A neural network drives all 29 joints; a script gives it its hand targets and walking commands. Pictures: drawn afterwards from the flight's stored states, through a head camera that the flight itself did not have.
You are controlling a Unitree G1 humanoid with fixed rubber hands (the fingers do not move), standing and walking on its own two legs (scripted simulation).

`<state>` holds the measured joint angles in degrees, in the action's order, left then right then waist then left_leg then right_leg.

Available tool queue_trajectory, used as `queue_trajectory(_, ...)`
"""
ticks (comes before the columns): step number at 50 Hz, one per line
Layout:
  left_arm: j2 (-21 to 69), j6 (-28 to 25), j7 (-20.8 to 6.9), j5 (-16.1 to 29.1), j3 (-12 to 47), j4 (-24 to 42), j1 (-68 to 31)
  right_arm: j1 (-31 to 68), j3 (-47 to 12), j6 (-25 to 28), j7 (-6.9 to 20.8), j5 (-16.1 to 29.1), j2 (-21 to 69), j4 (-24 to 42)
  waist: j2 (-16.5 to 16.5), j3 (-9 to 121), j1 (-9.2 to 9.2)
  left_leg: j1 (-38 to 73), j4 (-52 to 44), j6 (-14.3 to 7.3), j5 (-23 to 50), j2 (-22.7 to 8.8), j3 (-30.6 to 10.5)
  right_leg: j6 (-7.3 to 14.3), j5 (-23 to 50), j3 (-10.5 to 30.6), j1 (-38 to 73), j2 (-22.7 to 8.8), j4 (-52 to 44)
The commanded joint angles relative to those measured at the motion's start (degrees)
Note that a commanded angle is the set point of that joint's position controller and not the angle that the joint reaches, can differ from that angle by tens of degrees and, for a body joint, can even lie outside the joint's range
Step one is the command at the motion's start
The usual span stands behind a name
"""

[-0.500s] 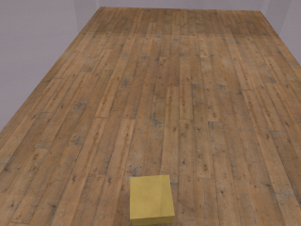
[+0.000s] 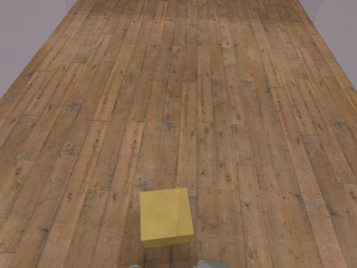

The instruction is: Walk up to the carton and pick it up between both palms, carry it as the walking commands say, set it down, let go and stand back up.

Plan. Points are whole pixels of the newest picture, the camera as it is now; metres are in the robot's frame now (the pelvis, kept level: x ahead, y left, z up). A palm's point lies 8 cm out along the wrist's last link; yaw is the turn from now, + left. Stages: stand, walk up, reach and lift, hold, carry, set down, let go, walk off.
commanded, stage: walk up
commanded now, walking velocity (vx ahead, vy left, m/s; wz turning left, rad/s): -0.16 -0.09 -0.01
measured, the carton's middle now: (165, 218) +0.41 +0.04 -0.65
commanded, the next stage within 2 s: none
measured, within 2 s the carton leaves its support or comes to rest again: neither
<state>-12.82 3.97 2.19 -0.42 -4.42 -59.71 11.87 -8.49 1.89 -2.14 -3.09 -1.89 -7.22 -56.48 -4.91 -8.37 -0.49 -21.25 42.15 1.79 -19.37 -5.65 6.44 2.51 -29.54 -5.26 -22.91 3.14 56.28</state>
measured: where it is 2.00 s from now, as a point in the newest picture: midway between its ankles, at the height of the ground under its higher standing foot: outside the picture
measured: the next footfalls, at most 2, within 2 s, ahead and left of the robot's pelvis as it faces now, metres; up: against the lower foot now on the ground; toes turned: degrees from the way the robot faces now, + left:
right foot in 0.16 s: -0.01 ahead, -0.16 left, +0.00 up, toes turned -1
left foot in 0.42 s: +0.00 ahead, +0.06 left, +0.00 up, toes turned +5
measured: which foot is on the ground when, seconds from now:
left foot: down 0.00-0.18, up 0.20-0.40, down 0.42-0.98, up 1.00-1.00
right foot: up 0.00-0.14, down 0.16-1.00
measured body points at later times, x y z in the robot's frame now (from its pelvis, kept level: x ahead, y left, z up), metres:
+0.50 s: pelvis -0.03 -0.04 +0.02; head -0.01 -0.04 +0.47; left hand +0.00 +0.18 -0.14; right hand +0.02 -0.29 -0.13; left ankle -0.04 +0.06 -0.71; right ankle -0.05 -0.16 -0.71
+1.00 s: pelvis -0.03 +0.02 +0.01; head -0.02 -0.02 +0.46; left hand +0.00 +0.25 -0.13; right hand -0.03 -0.20 -0.16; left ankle -0.04 +0.06 -0.71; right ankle -0.07 -0.10 -0.71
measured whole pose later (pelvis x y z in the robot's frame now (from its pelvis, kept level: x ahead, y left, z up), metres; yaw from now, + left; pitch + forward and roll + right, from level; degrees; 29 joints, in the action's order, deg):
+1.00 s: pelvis -0.03 +0.02 +0.01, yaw -2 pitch -1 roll +2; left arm -7.7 1.1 3.8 -0.6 -1.0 -62.0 12.7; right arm -14.2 2.8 -2.7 -1.2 -0.3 -9.4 -62.5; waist 2.4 -3.0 1.3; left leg -14.1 33.6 -4.8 -20.4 5.1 10.2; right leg -0.9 -22.3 -4.1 -14.1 -5.2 37.3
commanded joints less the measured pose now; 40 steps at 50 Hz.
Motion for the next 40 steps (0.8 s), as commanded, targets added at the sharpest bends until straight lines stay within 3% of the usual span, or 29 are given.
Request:
queue_trajectory(1, -3.8, -0.6, -1.4, -0.6, -0.4, 6.0, 2.4, -2.1, 3.2, 0.6, -1.3, 0.3, -14.4, 5.5, 20.0, 8.6, -1.33, 4.0, -20.2, -13.4, 33.5, -17.6, -19.7, -1.9, -1.9, 9.9, -1.9, -6.0, 10.4)
queue_trajectory(3, -3.2, -0.4, -2.0, -0.3, -0.3, 6.1, 5.1, 0.3, 3.3, 0.4, -0.7, 0.4, -14.9, 6.4, 22.0, 8.8, 1.07, 2.3, -19.2, -11.9, 31.3, -16.1, -15.6, -1.8, -0.6, 8.7, 1.5, -6.1, 2.6)
queue_trajectory(5, -3.7, -0.9, -2.3, -0.3, -0.2, 5.2, 6.9, 0.8, 3.3, -0.1, 0.2, 0.1, -16.0, 6.6, 22.2, 11.5, 1.96, 2.3, -18.4, -9.8, 24.8, -13.2, -13.1, -2.0, 1.1, 6.1, 7.6, -6.0, -9.2)
queue_trajectory(6, -1.8, -2.0, -2.3, -0.8, 1.2, 4.2, 9.2, -0.7, 2.6, -0.5, 0.8, 0.0, -14.1, 5.4, 20.6, 14.4, 2.79, 1.1, -17.3, -7.9, 7.9, -7.1, -8.2, -2.4, 9.2, 3.2, 14.5, -5.0, -20.9)
queue_trajectory(7, -2.8, -2.6, -2.3, -1.1, 0.7, 2.9, 10.1, -2.3, 2.3, -1.1, 1.1, -0.2, -12.7, 4.9, 12.8, 13.8, 3.75, -1.8, -11.7, -6.0, 2.1, -2.9, -4.5, -2.7, 15.0, 3.3, 19.2, -5.7, -30.4)
queue_trajectory(8, -8.0, -3.2, -2.0, -1.5, -0.9, 3.2, 11.1, -4.2, 1.2, -1.0, 1.3, 0.0, -8.8, 5.4, -5.9, 13.2, 5.08, -8.3, -0.8, -3.0, -6.8, 2.7, -1.1, -0.5, 15.8, 16.8, 20.2, -15.4, -38.0)
queue_trajectory(9, -12.2, -3.7, -1.7, -1.4, -1.1, 5.1, 7.9, -3.0, 1.0, -1.4, 1.2, 0.5, -7.3, 5.8, -16.0, 10.6, 4.43, -11.6, 6.8, -1.5, -15.9, 5.0, -2.4, 3.9, 21.0, 31.9, 13.7, -25.6, -42.2)
queue_trajectory(10, -12.5, -3.8, -1.2, -1.1, -1.2, 5.9, 5.4, 0.5, 1.5, -1.7, 1.4, 1.0, -9.6, 6.0, -14.8, 6.6, 4.49, -8.6, 11.0, -0.8, -12.9, 4.5, -5.5, 7.6, 22.4, 32.2, 5.8, -25.8, -45.2)
queue_trajectory(11, -10.9, -3.8, -0.9, -1.7, -0.2, 5.5, 1.6, 1.2, 1.3, -1.6, 1.6, 0.9, -10.0, 5.1, -14.0, 3.7, 4.08, -7.1, 11.6, -0.8, -12.2, 3.6, -7.1, 8.5, 24.8, 28.9, 3.4, -22.6, -43.9)
queue_trajectory(12, -9.4, -4.1, -0.7, -1.6, 0.1, 5.7, -0.1, 0.6, 1.1, -1.2, 2.1, 1.4, -10.8, 4.0, -10.8, 2.5, 2.59, -4.6, 11.8, -0.9, -9.2, 3.4, -6.1, 6.8, 28.1, 23.8, 2.8, -19.6, -42.3)
queue_trajectory(14, -7.6, -4.7, -0.3, -0.5, 0.1, 6.8, -3.9, -4.0, 0.8, -0.7, 2.7, 1.9, -9.9, 1.0, -10.9, 7.7, 0.10, -0.3, 7.4, -1.2, -6.5, 3.8, -5.5, 5.1, 37.2, 14.4, 8.4, -16.6, -38.2)
queue_trajectory(15, -7.1, -5.0, -0.2, -0.5, 0.1, 6.1, -3.2, -5.2, 0.8, -0.5, 2.5, 1.7, -9.7, 0.3, -10.4, 9.0, 0.10, 0.0, 5.2, -1.2, -7.3, 3.7, -5.0, 5.4, 41.8, 13.6, 12.1, -17.4, -37.0)
queue_trajectory(17, -6.0, -5.3, -0.2, -0.7, 0.4, 4.4, -1.7, -4.5, 0.3, 0.1, 2.2, 2.1, -9.2, -0.3, -10.3, 8.9, 1.03, 4.1, -3.2, -1.5, -6.7, 3.5, -4.3, 5.4, 44.2, 13.1, 14.1, -16.7, -35.5)
queue_trajectory(18, -6.1, -5.2, -0.2, -0.5, 0.4, 3.6, -1.0, -4.4, 0.0, 0.6, 2.0, 2.4, -9.0, -0.7, -9.5, 7.8, 0.60, 7.0, -10.8, -1.3, -0.2, 3.5, -4.1, 4.4, 42.7, 12.8, 13.3, -15.8, -34.8)
queue_trajectory(19, -6.3, -5.1, -0.1, -0.2, 0.2, 2.8, -1.1, -6.3, 0.1, 1.3, 1.7, 2.4, -9.2, -1.2, -6.8, 7.3, -0.46, 11.0, -19.0, -1.5, 9.9, 2.8, -4.8, 2.8, 39.1, 12.4, 12.1, -15.5, -33.3)
queue_trajectory(21, -5.4, -5.2, 0.3, -0.6, 0.5, 2.7, 1.8, -8.4, 1.9, 1.2, 1.3, 1.9, -14.4, -2.5, 6.1, 9.1, 0.53, 16.9, -17.3, -3.0, 27.7, -2.7, -9.8, 0.6, 32.8, 10.6, 7.4, -14.1, -28.9)
queue_trajectory(22, -5.4, -5.0, 0.6, -0.7, 0.6, 2.5, 2.9, -7.4, 2.4, 0.8, 1.4, 2.0, -15.4, -2.3, 7.9, 8.8, 1.47, 16.7, -17.0, -3.3, 28.7, -2.9, -9.1, -0.1, 27.6, 10.0, 6.6, -13.6, -29.0)
queue_trajectory(23, -4.8, -4.9, 0.8, -0.6, 1.0, 2.5, 4.1, -5.4, 2.7, 0.4, 1.6, 2.0, -15.0, -1.9, 10.0, 8.2, 2.20, 15.0, -16.0, -3.4, 24.4, -1.8, -7.8, -1.0, 22.2, 9.4, 5.6, -12.5, -31.4)
queue_trajectory(24, -5.3, -4.5, 1.0, -0.5, 1.1, 2.1, 3.3, -4.7, 2.2, 0.3, 1.7, 2.1, -12.8, -1.5, 9.6, 6.6, 1.98, 11.6, -16.2, -3.4, 17.3, -0.1, -7.3, -0.9, 20.7, 10.4, 7.0, -13.4, -32.8)
queue_trajectory(26, -6.6, -4.3, 0.9, -0.6, 1.1, 1.4, 2.3, -5.3, 1.1, 0.2, 1.5, 2.2, -9.8, -1.8, 3.7, 5.8, 2.09, 8.3, -15.0, -2.4, 12.1, 2.3, -5.4, 0.7, 23.1, 14.0, 9.5, -16.4, -35.6)
queue_trajectory(28, -8.7, -4.2, 1.0, -0.9, 0.5, 0.7, 3.9, -5.2, 1.1, 0.2, 1.6, 2.2, -10.1, -1.7, 0.4, 6.3, 2.45, 6.4, -11.9, -1.9, 7.6, 3.7, -4.1, 3.0, 26.0, 18.3, 10.9, -20.1, -37.7)
queue_trajectory(31, -8.2, -4.0, 1.1, -1.0, 0.7, 0.4, 2.6, -7.0, 0.7, 0.7, 1.7, 2.0, -9.6, -2.6, -1.6, 6.6, 1.54, 8.3, -13.7, -2.2, 8.5, 3.0, -4.7, 2.5, 27.5, 16.1, 9.7, -19.6, -36.5)
queue_trajectory(33, -6.2, -3.8, 0.9, -0.9, 1.2, 1.0, 0.9, -8.6, 0.9, 1.1, 1.8, 2.0, -10.7, -3.4, 1.6, 6.2, 0.48, 12.4, -18.2, -3.4, 13.9, 0.7, -7.6, -0.7, 23.0, 10.8, 6.0, -15.4, -33.9)
queue_trajectory(35, -3.9, -3.4, 1.0, -0.7, 1.8, 0.9, 1.5, -8.6, 1.6, 1.2, 1.7, 1.9, -13.0, -3.5, 9.5, 5.9, 0.44, 13.8, -24.5, -6.0, 13.5, -4.0, -14.2, -3.8, 15.4, 4.8, 3.3, -10.5, -27.3)
queue_trajectory(36, -3.5, -3.2, 1.1, -0.6, 1.9, 0.7, 1.9, -8.6, 1.9, 1.1, 1.6, 1.9, -13.6, -3.6, 11.1, 6.0, 0.74, 13.4, -26.9, -7.9, 13.0, -6.0, -16.2, -4.5, 11.0, 2.5, 3.6, -9.5, -23.8)
queue_trajectory(38, -2.9, -2.7, 1.3, -0.5, 2.2, 1.0, 1.6, -9.7, 1.9, 1.1, 1.4, 1.8, -12.7, -3.8, 12.0, 5.6, 0.01, 13.0, -29.7, -11.2, 13.5, -9.0, -19.0, -4.8, 2.4, 1.9, 1.6, -8.3, -14.9)
queue_trajectory(40, -2.8, -2.3, 1.3, -0.4, 2.2, 1.6, 1.0, -9.6, 2.0, 1.1, 1.3, 1.6, -12.0, -3.5, 12.1, 4.4, -0.56, 10.6, -31.2, -14.2, 15.1, -11.0, -20.2, -4.8, -2.8, 3.9, -0.5, -8.7, -4.3)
